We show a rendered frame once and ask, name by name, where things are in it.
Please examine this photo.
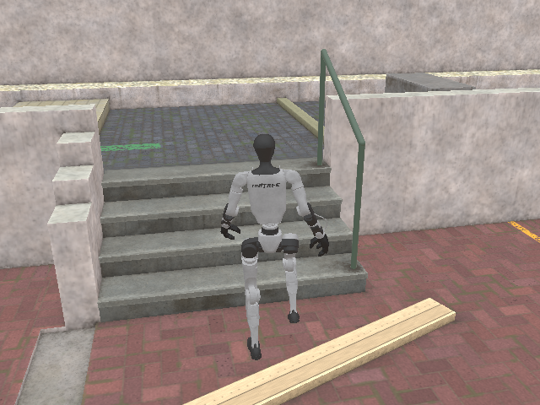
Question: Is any robot right hand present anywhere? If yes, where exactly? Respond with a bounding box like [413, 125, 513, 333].
[310, 234, 329, 257]

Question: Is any left robot upper arm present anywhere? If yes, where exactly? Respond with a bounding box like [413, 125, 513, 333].
[225, 171, 249, 217]

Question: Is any robot left foot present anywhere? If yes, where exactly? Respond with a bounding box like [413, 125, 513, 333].
[247, 337, 262, 360]

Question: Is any robot right forearm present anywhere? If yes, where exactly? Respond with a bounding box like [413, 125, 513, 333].
[304, 203, 325, 239]

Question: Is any robot left hand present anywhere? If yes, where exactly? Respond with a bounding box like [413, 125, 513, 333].
[220, 224, 240, 240]

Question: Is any robot left forearm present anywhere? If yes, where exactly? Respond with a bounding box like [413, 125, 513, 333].
[221, 203, 234, 229]

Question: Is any right robot upper arm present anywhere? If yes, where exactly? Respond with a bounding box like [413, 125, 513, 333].
[283, 170, 311, 217]

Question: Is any humanoid robot head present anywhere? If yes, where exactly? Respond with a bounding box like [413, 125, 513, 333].
[251, 134, 280, 175]

